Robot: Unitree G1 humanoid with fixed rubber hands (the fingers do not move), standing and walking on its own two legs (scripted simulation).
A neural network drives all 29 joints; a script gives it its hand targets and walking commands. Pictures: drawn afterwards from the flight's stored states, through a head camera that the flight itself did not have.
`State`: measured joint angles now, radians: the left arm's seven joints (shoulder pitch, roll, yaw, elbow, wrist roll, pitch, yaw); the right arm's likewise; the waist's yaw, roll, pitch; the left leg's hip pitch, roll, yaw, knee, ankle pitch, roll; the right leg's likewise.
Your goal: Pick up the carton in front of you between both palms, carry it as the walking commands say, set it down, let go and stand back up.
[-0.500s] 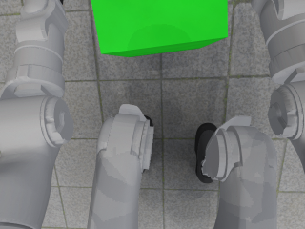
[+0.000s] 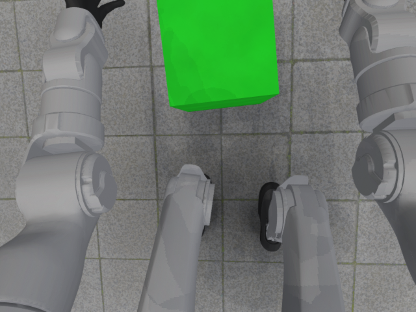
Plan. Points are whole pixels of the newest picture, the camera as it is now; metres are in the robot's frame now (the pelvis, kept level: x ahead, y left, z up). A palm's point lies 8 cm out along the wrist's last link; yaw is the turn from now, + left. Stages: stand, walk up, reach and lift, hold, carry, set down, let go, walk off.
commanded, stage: set down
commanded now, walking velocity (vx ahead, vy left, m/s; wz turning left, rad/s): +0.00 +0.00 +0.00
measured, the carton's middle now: (219, 62) +0.53 +0.08 -0.35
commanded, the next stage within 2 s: let go in 0.46 s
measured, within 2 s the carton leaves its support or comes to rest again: neither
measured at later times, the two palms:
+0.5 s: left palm out of the picture +0.52 +0.27 +0.05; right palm out of the picture +0.59 -0.12 +0.05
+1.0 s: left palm out of the picture +0.39 +0.28 +0.16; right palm out of the picture +0.44 -0.15 +0.15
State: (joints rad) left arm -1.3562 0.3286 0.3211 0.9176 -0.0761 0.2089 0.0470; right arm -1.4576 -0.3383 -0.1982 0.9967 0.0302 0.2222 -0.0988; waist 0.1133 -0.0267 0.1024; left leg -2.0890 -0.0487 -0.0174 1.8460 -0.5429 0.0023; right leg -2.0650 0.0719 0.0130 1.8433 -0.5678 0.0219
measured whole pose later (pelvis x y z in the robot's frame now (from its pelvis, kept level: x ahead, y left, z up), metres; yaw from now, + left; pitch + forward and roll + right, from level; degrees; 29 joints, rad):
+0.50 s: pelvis +0.02 +0.00 +0.14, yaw +0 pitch +46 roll -1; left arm -1.22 0.32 0.38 0.89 -0.01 0.20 -0.02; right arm -1.30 -0.29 -0.23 0.92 -0.02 0.24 -0.08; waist 0.10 -0.04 -0.01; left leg -1.69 -0.04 -0.03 1.26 -0.37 0.00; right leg -1.68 0.07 0.04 1.26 -0.39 0.01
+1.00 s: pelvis +0.07 +0.01 +0.26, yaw +1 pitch +31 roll -1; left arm -0.44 0.24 0.22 0.66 0.04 0.07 -0.13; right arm -0.48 -0.12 -0.20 0.63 -0.12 0.10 -0.07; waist 0.07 0.00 -0.05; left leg -1.02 -0.05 -0.03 0.74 -0.25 0.03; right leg -1.00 0.03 0.06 0.73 -0.27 0.02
